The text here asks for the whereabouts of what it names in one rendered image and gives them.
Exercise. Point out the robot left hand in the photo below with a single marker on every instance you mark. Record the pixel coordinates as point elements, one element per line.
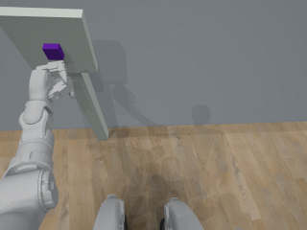
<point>43,88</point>

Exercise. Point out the robot right shin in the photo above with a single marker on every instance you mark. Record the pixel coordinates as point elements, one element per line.
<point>172,199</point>

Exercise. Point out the button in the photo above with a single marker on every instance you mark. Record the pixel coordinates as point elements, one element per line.
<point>53,51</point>

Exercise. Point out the robot left upper arm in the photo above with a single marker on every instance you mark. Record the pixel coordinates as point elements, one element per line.
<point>26,198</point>

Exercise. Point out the left robot forearm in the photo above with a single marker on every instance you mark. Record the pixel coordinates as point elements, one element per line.
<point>36,145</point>

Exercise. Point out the panel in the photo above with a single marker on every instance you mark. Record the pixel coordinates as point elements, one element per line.
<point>30,28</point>

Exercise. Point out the robot left thigh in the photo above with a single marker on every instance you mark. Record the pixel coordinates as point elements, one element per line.
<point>111,214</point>

